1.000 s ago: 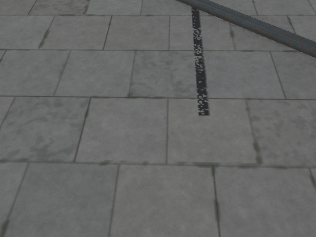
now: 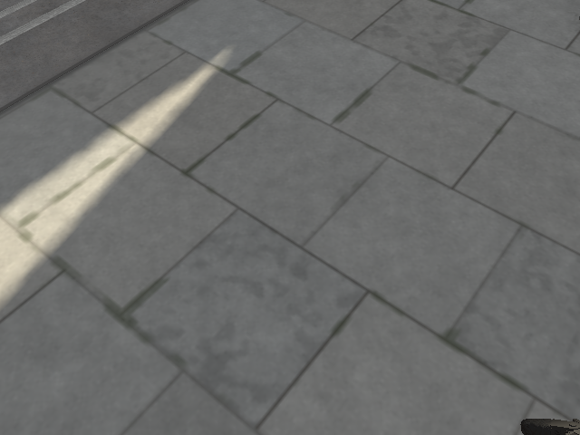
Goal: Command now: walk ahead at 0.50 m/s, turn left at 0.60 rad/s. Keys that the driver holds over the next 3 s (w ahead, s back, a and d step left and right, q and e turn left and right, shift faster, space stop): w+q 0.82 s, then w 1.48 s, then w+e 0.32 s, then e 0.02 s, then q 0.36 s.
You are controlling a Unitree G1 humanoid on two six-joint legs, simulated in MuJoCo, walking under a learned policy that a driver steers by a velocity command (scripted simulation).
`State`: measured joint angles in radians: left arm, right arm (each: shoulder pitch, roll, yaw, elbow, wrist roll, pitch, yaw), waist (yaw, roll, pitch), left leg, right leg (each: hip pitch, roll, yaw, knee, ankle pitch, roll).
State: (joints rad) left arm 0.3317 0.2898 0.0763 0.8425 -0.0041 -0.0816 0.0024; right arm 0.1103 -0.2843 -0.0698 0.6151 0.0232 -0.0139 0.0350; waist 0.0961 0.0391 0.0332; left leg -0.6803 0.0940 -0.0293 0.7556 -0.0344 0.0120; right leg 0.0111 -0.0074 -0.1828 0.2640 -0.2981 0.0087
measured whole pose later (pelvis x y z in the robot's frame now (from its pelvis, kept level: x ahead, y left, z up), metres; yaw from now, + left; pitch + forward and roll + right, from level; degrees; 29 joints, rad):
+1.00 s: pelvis +0.53 +0.13 +0.00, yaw +34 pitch +2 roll -2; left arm 0.35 0.29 0.07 0.87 -0.01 -0.08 -0.01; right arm 0.10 -0.28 -0.06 0.61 0.02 -0.03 0.03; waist 0.10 0.04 0.03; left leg -0.65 0.08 -0.05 0.70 -0.05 0.02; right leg 0.02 0.00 -0.16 0.25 -0.29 0.01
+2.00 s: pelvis +0.99 +0.45 +0.01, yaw +35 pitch +2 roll -1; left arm 0.34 0.27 0.04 0.89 -0.01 -0.08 -0.01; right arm 0.11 -0.28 -0.05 0.76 0.01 -0.06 0.00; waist 0.08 0.04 0.02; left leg -0.66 0.12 -0.05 0.69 0.03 -0.01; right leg -0.05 0.06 -0.04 0.22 -0.20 -0.06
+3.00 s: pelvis +1.40 +0.72 +0.00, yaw +31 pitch +1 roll -1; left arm 0.14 0.23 0.05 0.84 0.03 -0.05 0.01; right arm 0.18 -0.28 -0.07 0.88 0.02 0.01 -0.03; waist -0.01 0.04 0.07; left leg -0.58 0.09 -0.04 0.94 -0.30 -0.06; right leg -0.24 0.02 -0.15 0.35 -0.14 -0.07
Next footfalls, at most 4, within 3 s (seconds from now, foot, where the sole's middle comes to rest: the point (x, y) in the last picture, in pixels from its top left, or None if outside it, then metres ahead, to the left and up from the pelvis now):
0.12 left None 0.23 0.13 -0.78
0.60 right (330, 399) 0.55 0.00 -0.78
1.10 left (178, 346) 0.64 0.38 -0.78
1.64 right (212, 222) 1.03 0.36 -0.78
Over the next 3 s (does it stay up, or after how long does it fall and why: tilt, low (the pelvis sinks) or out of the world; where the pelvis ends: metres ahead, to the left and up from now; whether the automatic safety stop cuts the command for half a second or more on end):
stays up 1.40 0.72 0.00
